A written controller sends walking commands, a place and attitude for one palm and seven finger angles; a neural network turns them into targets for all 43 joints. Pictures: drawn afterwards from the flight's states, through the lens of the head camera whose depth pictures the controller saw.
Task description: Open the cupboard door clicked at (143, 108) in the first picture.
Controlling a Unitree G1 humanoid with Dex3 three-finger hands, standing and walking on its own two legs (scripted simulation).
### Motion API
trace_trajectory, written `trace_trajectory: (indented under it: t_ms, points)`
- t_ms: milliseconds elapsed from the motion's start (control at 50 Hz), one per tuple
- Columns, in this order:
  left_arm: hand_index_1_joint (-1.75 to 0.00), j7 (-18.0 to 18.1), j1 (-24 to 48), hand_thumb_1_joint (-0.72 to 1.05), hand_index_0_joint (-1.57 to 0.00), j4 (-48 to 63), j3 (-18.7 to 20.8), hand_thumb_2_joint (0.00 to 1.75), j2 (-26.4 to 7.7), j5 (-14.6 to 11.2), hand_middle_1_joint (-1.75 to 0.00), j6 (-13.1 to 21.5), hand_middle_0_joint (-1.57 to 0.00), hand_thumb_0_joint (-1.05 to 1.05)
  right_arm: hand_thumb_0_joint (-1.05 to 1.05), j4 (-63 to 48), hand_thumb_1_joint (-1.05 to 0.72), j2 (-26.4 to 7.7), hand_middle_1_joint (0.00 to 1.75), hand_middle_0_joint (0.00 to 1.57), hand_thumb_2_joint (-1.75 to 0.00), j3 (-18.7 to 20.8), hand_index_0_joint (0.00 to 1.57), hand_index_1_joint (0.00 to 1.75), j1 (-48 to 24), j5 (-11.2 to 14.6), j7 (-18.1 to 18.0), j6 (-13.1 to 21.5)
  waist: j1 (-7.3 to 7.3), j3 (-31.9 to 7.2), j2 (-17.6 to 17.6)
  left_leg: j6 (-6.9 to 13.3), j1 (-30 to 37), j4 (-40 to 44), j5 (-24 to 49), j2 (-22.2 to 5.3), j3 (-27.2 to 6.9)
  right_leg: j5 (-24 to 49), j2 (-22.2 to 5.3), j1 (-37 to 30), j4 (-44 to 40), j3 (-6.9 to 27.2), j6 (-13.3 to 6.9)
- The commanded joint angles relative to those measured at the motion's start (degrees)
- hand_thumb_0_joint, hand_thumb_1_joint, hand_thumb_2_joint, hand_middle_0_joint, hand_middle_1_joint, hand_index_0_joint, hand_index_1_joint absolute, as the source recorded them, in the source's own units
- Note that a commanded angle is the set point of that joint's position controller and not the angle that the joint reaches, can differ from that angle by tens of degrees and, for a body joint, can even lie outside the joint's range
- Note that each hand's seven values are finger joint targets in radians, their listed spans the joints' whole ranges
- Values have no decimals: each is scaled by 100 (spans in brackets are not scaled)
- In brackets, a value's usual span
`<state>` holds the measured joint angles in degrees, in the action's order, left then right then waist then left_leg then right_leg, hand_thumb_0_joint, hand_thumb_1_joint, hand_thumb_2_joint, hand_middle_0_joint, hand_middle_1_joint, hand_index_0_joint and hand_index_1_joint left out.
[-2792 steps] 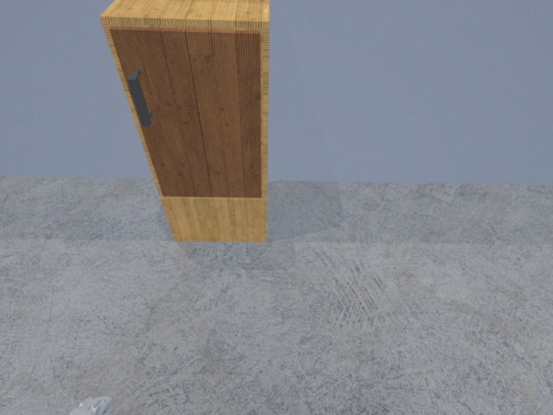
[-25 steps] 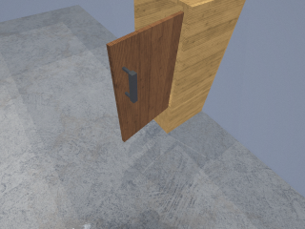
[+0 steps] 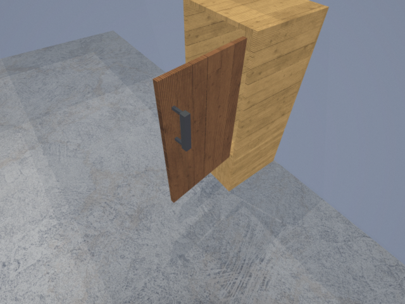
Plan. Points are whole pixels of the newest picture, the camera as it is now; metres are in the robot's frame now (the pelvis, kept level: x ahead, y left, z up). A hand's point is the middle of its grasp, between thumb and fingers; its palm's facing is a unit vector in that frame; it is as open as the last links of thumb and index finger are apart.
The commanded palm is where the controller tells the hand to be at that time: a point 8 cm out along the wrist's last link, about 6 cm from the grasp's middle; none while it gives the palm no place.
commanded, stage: let the arm hang, fingers relaxed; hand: left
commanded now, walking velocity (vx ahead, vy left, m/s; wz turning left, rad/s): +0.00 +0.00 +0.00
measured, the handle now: (181, 128) +0.60 +0.10 -0.03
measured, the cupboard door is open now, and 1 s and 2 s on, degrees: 98 98 98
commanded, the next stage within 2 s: look to check the result in 0.22 s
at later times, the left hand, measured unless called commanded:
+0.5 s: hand out of the picture +0.00 +0.19 -0.18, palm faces +0.03 -0.98 -0.19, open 7.4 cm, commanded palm none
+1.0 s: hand out of the picture +0.04 +0.21 -0.17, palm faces +0.01 -0.97 -0.22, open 7.4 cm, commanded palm none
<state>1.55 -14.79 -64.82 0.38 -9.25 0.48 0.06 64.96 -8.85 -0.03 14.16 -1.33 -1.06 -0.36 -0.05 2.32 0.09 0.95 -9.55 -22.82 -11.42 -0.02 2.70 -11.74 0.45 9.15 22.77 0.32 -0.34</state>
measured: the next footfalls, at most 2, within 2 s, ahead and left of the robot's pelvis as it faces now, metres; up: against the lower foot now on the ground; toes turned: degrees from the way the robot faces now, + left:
none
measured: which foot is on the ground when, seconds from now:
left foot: down 0.00-1.00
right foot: down 0.00-1.00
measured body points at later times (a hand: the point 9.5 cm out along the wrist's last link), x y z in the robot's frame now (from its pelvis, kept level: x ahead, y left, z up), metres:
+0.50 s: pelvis +0.00 +0.01 +0.00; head +0.02 +0.02 +0.45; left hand +0.00 +0.24 -0.16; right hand +0.00 -0.21 -0.16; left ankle +0.01 +0.11 -0.74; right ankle +0.01 -0.12 -0.74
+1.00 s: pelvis +0.01 +0.01 +0.00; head +0.02 +0.02 +0.45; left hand +0.04 +0.26 -0.16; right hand +0.03 -0.23 -0.15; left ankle +0.01 +0.11 -0.74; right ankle +0.01 -0.12 -0.74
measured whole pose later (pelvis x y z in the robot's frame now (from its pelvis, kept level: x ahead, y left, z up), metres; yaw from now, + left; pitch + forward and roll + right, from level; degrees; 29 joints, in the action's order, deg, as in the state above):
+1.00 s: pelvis +0.01 +0.01 +0.00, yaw +0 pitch -2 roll +0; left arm 1.1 -11.2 -65.5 0.9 -11.9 0.8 0.6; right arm 65.2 -11.9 0.5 11.3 -1.3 -1.1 0.5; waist -0.2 3.5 -0.6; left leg 2.1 -8.1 -20.3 -10.8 1.4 3.1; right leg -11.4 -0.9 8.0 21.0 0.7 0.8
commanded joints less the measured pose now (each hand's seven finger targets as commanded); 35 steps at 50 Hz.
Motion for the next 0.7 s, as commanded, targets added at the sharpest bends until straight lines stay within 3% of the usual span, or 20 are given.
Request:
trace_trajectory:
  t_ms: [0, 160, 240, 300, 440, 580, 680]
  points:
    - [-30, 47, -263, 90, -20, 147, 88, 90, -651, 7, -30, 80, -20, 0, 0, -80, -90, -567, 30, 20, -90, 130, 20, 30, 327, 11, -55, 79, -51, 206, 58, 50, -82, 552, -75, -524, -524, 42, -532, 341, -501, 470, -130]
    - [-30, 50, -381, 90, -20, 57, 89, 90, -541, 19, -30, 82, -20, 0, 0, -86, -90, -544, 30, 20, -90, 140, 20, 30, 350, 13, -81, 101, -40, 185, 173, 56, -93, 594, -101, -542, -558, 139, -532, 311, -432, 406, -124]
    - [-30, 49, -385, 90, -20, 53, 109, 90, -560, 21, -30, 97, -20, 0, 0, -102, -90, -590, 30, 20, -90, 156, 20, 30, 367, 30, -90, 123, -21, 146, -5, 82, -83, 582, 19, -561, -583, 197, -533, 253, -410, 381, -119]
    - [-30, 49, -380, 90, -20, 37, 100, 90, -530, 19, -30, 91, -20, 0, 0, -86, -90, -567, 30, 20, -90, 158, 20, 30, 367, 17, -94, 130, -31, 107, 67, 85, -21, 577, 122, -558, -586, 270, -550, 247, -385, 370, -117]
    - [-30, 49, -322, 90, -20, 66, 119, 90, -626, 20, -30, 109, -20, 0, 0, -103, -90, -668, 30, 20, -90, 176, 20, 30, 341, 31, -96, 145, -14, 129, -28, 111, 6, 559, 308, -569, -612, 350, -558, 205, -394, 363, -117]
    - [-30, 37, -193, 90, -20, 82, 118, 90, -711, 30, -30, 94, -20, 0, 0, -104, -90, -726, 30, 20, -90, 190, 20, 30, 241, 13, -75, 132, -31, 246, 35, 89, -57, 678, 40, -567, -624, 237, -573, 254, -419, 369, -103]
    - [-30, 28, -80, 90, -20, 106, 140, 90, -827, 30, -30, 114, -20, 0, 0, -125, -90, -832, 30, 20, -90, 203, 20, 30, 139, 17, -72, 161, -29, 74, 11, 103, 77, 665, 313, -591, -635, 405, -599, 153, -409, 371, -106]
